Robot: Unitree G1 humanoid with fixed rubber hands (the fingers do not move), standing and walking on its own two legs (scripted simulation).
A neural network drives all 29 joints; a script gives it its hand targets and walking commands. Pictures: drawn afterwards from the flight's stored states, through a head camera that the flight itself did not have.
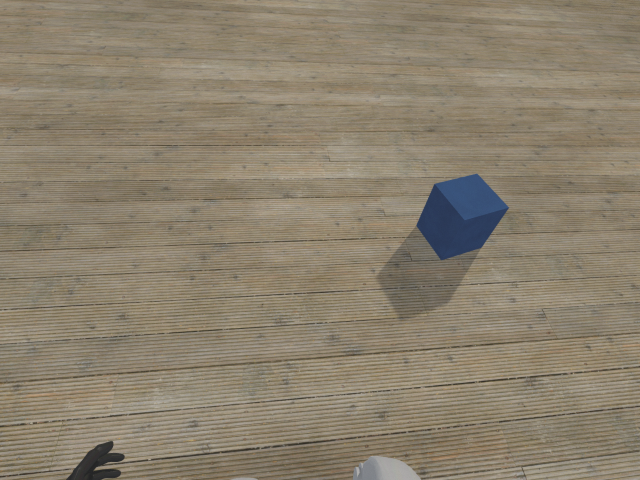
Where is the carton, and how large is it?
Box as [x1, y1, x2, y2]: [416, 174, 508, 259]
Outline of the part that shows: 477,174 434,184 416,225 441,259 481,247 508,208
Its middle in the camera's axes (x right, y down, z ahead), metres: +0.57 -0.10 +1.57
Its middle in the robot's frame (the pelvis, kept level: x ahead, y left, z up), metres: +1.15 -0.59 -0.64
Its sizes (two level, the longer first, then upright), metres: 0.210 0.200 0.250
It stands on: the floor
